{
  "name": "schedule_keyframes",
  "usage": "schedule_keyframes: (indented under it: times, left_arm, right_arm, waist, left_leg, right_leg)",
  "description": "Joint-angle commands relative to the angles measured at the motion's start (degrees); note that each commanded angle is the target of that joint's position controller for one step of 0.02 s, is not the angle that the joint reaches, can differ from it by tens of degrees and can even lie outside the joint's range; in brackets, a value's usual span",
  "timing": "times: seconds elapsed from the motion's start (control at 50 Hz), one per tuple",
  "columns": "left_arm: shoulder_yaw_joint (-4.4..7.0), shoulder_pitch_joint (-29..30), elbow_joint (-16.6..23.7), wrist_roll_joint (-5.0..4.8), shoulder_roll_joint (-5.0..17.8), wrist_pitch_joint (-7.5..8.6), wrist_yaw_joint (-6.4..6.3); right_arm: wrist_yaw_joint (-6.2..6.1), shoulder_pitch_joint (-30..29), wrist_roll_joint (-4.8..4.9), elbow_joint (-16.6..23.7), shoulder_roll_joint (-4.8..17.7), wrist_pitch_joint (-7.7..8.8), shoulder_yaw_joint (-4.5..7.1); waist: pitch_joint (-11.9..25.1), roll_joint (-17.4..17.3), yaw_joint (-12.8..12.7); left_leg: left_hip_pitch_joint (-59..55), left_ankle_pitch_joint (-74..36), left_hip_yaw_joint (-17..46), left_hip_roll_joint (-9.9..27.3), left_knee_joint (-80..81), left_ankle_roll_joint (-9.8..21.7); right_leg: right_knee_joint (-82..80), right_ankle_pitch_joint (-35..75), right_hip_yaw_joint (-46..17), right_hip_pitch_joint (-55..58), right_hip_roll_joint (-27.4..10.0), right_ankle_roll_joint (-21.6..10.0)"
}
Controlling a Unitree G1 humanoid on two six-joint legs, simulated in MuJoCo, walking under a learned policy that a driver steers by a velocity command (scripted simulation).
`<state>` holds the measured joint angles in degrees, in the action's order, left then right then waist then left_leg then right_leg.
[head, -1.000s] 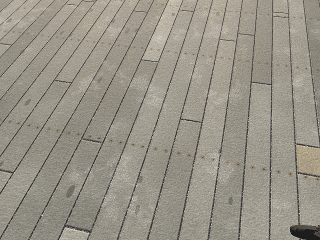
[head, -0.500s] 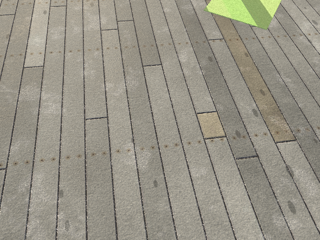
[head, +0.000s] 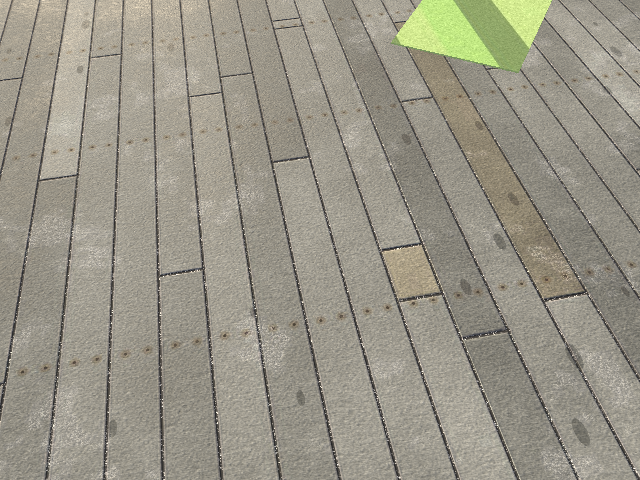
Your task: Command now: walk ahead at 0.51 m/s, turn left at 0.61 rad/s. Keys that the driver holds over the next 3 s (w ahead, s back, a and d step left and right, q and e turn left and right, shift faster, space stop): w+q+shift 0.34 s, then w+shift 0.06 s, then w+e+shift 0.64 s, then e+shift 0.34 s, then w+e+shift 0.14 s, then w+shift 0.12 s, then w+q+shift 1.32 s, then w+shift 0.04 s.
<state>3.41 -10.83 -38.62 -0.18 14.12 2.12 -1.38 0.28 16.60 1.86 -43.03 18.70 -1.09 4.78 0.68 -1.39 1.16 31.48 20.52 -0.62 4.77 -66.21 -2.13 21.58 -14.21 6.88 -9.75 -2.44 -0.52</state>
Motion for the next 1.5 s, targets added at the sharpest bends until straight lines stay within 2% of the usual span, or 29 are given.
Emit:
schedule_keyframes:
  times: [0.02,0.3,0.34,0.38,0.4,0.42,0.44,0.46,0.52,0.6,0.76,0.8,0.84,0.86,0.88,0.9,0.92,0.94,0.98,1.02,1.08,1.18,1.2,1.22,1.24,1.28,1.3,1.36,1.5]
  left_arm:
    - [2.74,-1.31,1.48,0.6,7.53,2.86,-0.29]
    - [5.2,-2.77,-2.78,-0.44,14.01,1.79,2.01]
    - [5.84,-1.38,-2.62,-1.57,16.48,1.21,2.61]
    - [4.44,0.46,-1.78,-1.75,14.78,1.56,2.62]
    - [0.87,-5.44,0.56,0.96,1.66,2.87,2.41]
    - [0.25,-4.31,3.5,-1.16,4.37,5.47,1.88]
    - [1.48,3.78,3.94,-4.46,10.7,6.36,1.27]
    - [0.85,4.12,3.51,-5.07,8.86,6.78,0.97]
    - [0.52,-1.84,-0.63,-3.6,6.65,4.26,1.8]
    - [0.73,0.15,-2.61,-3.41,5.47,0.56,2.78]
    - [1.17,5.31,-0.45,-3.18,5.23,3.84,5.8]
    - [2.37,-1.03,-1.0,-3.8,7.63,2.8,5.73]
    - [5.29,-23.94,-6.56,-3.52,13.67,-0.09,4.63]
    - [4.87,-42.31,-12.39,-2.67,12.37,-1.54,3.44]
    - [2.04,-41.23,-16.26,0.88,6.34,-1.0,3.96]
    - [0.12,-25.58,-10.52,1.8,4.22,1.54,4.67]
    - [0.35,-21.16,-6.0,0.9,3.26,1.9,4.52]
    - [1.0,-15.88,-3.2,0.12,5.17,2.48,4.08]
    - [1.34,-5.13,1.06,0.46,8.41,3.65,3.4]
    - [0.98,-3.77,2.13,0.37,7.13,4.3,2.01]
    - [1.72,-6.98,-0.11,-2.22,7.86,2.98,-0.31]
    - [2.55,-11.94,-2.4,-3.28,6.9,-1.69,-1.48]
    - [2.19,-9.72,-0.82,-2.63,4.95,-1.62,-1.38]
    - [0.5,-10.99,1.84,-0.2,-1.21,-1.34,-1.03]
    - [-0.46,-19.8,4.89,-0.46,-0.04,-0.33,0.11]
    - [1.26,-12.79,4.72,-2.11,7.77,-1.71,0.53]
    - [1.79,-7.43,5.96,-1.73,8.63,-2.69,0.25]
    - [1.3,-2.3,8.47,-1.55,5.25,-4.27,0.81]
    - [1.7,0.75,8.39,-1.53,8.75,-4.04,3.08]
  right_arm:
    - [-0.18,-4.76,0.08,6.12,3.28,1.58,1.29]
    - [2.62,-10.1,1.31,11.03,1.11,0.84,-0.87]
    - [2.15,-2.59,1.72,9.3,4.63,0.51,0.75]
    - [1.05,21.04,1.94,2.11,13.4,0.4,5.67]
    - [0.73,16.74,1.34,0.81,19.48,0.64,5.77]
    - [1.41,14.32,0.44,5.0,16.37,3.0,3.71]
    - [2.39,14.37,-0.13,4.7,10.59,4.7,2.53]
    - [2.52,14.47,-0.62,3.06,10.01,5.62,2.37]
    - [2.17,3.28,-3.35,4.33,2.15,7.11,-0.48]
    - [0.68,4.5,-3.18,2.21,0.49,8.68,-0.9]
    - [-4.19,6.58,-3.77,0.88,5.81,8.0,-0.43]
    - [-5.7,5.36,-3.47,1.09,8.68,6.33,0.55]
    - [-6.22,-4.76,-3.18,3.94,10.28,5.94,1.47]
    - [-4.35,-16.72,-1.42,6.33,8.11,6.97,0.99]
    - [-0.98,-23.64,-1.8,10.53,-7.6,9.36,-3.17]
    - [0.15,-9.09,-0.38,13.27,-13.25,10.55,-5.32]
    - [1.75,-4.03,-0.45,14.99,-9.18,12.16,-5.81]
    - [2.56,-5.34,-0.41,15.22,-3.69,12.8,-4.68]
    - [1.24,-5.73,-1.85,14.24,-0.82,10.73,-4.08]
    - [-1.13,-7.32,-2.42,14.45,2.5,8.97,-3.21]
    - [-2.12,-18.32,-4.05,18.25,-1.36,8.89,-4.52]
    - [-1.61,-14.72,-0.64,17.54,0.07,8.26,-1.49]
    - [-1.67,-7.03,-1.26,15.54,1.63,8.49,-0.47]
    - [-1.87,2.48,-2.33,14.21,5.16,8.19,0.12]
    - [-1.13,3.96,-4.43,14.03,8.15,7.79,0.24]
    - [-1.92,-3.63,-3.57,14.9,2.16,6.16,0.0]
    - [-2.48,-6.02,-3.19,14.28,0.19,5.03,-0.78]
    - [-2.66,-9.21,-2.78,10.68,1.57,3.92,-0.15]
    - [-0.86,-10.37,-0.43,6.5,9.41,5.47,2.81]
  waist:
    - [-2.32,8.99,-2.46]
    - [-11.17,4.68,-0.32]
    - [-5.32,6.66,4.28]
    - [5.16,0.1,16.8]
    - [1.78,-23.5,5.31]
    - [16.28,-20.98,3.78]
    - [9.79,-7.49,7.44]
    - [4.58,-4.38,5.95]
    - [-0.64,-2.4,-0.62]
    - [-5.88,0.44,-0.02]
    - [-5.11,-2.66,-1.11]
    - [-1.09,-7.03,-5.28]
    - [4.63,-8.14,-17.79]
    - [5.32,2.9,-27.28]
    - [-3.74,24.42,-20.94]
    - [0.63,22.42,-4.93]
    - [8.17,13.64,-3.11]
    - [2.77,-1.78,-0.01]
    - [-4.82,-9.17,5.33]
    - [-6.88,-8.95,4.65]
    - [-6.15,-1.29,-1.59]
    - [3.79,7.08,-1.84]
    - [8.25,7.46,2.11]
    - [18.29,-2.3,3.74]
    - [28.06,-19.75,-1.4]
    - [18.51,-11.89,0.54]
    - [11.97,-5.43,0.5]
    - [1.46,-4.72,-1.52]
    - [4.61,-6.22,-1.54]
  left_leg:
    - [17.05,-7.64,3.12,3.72,-3.83,0.07]
    - [12.68,-7.76,-4.7,6.33,13.45,7.07]
    - [-2.7,-1.87,-11.43,-0.35,13.38,9.65]
    - [-39.03,-5.85,-9.79,-9.42,22.13,14.09]
    - [-45.3,8.76,19.07,1.03,34.62,18.44]
    - [-48.69,28.05,48.52,11.3,51.77,23.58]
    - [-45.58,25.8,46.29,14.05,56.59,19.39]
    - [-39.85,23.54,42.46,15.72,55.34,18.91]
    - [-20.53,10.3,23.71,11.05,51.18,13.32]
    - [-20.47,-12.79,1.84,4.91,55.27,5.48]
    - [-32.53,-67.12,-14.34,2.01,54.87,-4.26]
    - [-36.63,-88.95,-15.16,4.07,43.27,-4.26]
    - [-27.24,-98.0,-12.65,5.79,18.87,-2.78]
    - [-15.7,-58.07,-12.91,-1.18,-15.31,-2.07]
    - [7.44,13.6,-5.95,-14.49,-42.0,-0.42]
    - [20.13,18.6,6.74,-11.92,-49.75,2.42]
    - [22.68,13.73,11.68,-11.54,-44.21,5.03]
    - [21.11,6.01,11.35,-8.34,-31.99,7.58]
    - [12.34,-1.19,11.46,-4.18,-18.41,4.72]
    - [6.49,-3.44,10.95,-1.35,-6.03,0.68]
    - [-8.64,-15.8,4.96,-3.61,21.5,-2.18]
    - [-21.31,-27.02,3.97,-10.84,42.95,-3.56]
    - [-29.99,-30.83,6.27,-6.29,42.12,-1.01]
    - [-45.8,-48.34,20.76,9.79,36.42,5.55]
    - [-56.54,-53.81,46.31,25.74,38.04,17.62]
    - [-47.61,-24.62,38.16,20.3,41.0,17.9]
    - [-38.98,-25.6,27.69,16.14,41.9,14.87]
    - [-20.75,-31.4,12.37,9.44,46.91,11.65]
    - [-20.43,0.53,5.54,13.78,56.06,11.28]
  right_leg:
    - [-16.35,-18.09,-12.18,8.62,-16.48,-7.08]
    - [-15.92,0.23,11.8,13.88,-17.26,-4.94]
    - [-2.29,32.59,14.33,12.61,-16.19,-4.69]
    - [34.56,42.2,13.03,-5.0,-12.09,-1.34]
    - [60.13,-16.98,7.15,-28.35,-1.78,2.76]
    - [69.5,-19.81,-9.9,-33.79,2.4,2.04]
    - [68.71,-11.62,-11.2,-38.41,0.17,-0.03]
    - [66.41,-7.6,-10.7,-40.62,-2.14,-2.08]
    - [61.11,5.16,-13.81,-31.96,-8.58,-4.32]
    - [51.62,14.35,-15.54,-36.37,-5.09,-3.42]
    - [19.53,28.31,3.02,-23.95,6.26,-4.68]
    - [19.74,24.19,7.31,-15.53,9.24,-5.22]
    - [22.21,17.44,2.58,7.19,8.18,-9.14]
    - [12.36,27.75,-7.09,19.95,0.19,-15.08]
    - [14.0,25.77,-11.33,21.38,5.05,-14.71]
    - [16.71,14.76,-30.53,19.27,1.32,-20.47]
    - [2.37,-13.01,-49.48,20.34,-6.19,-27.12]
    - [-8.26,-28.76,-55.56,10.24,-8.95,-24.99]
    - [-11.35,-27.31,-54.72,-11.61,-6.48,-23.03]
    - [-10.25,-17.54,-46.05,-21.78,-1.93,-21.56]
    - [-5.19,1.83,-29.38,-28.53,6.95,-17.21]
    - [15.02,7.81,-29.8,-12.67,10.87,-6.27]
    - [25.86,9.99,-27.01,-13.7,11.98,-3.03]
    - [44.69,-15.86,-20.73,-21.56,14.01,-0.13]
    - [60.79,-30.64,-19.63,-32.31,13.66,2.39]
    - [70.16,-17.3,-14.88,-41.3,3.29,4.81]
    - [67.66,-12.61,-12.34,-40.63,1.49,5.39]
    - [50.83,-11.71,-9.17,-31.48,-1.55,5.07]
    - [29.58,0.04,-6.51,-19.51,-4.02,-0.33]
